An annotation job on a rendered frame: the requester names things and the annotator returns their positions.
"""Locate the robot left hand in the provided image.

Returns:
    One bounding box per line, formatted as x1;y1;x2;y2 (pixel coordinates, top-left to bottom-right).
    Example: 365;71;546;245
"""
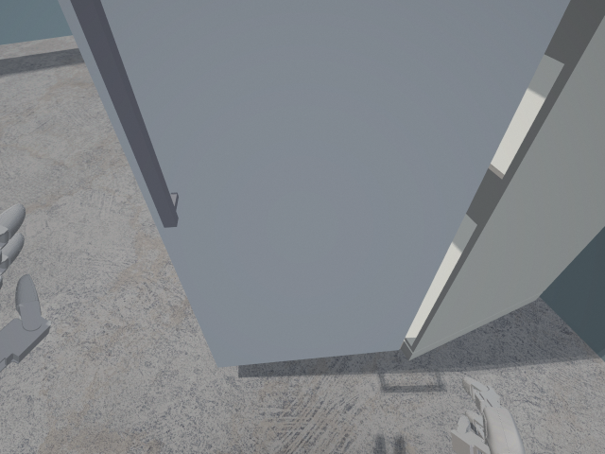
0;203;51;373

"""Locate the handle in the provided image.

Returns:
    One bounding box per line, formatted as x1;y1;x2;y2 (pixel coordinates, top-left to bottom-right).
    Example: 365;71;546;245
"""
70;0;179;228

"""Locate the robot right hand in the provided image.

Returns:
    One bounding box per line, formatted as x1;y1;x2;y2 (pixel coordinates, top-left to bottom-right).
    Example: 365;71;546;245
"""
451;376;526;454

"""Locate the fridge door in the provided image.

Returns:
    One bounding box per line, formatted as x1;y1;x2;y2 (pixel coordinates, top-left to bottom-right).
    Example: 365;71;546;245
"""
58;0;570;368

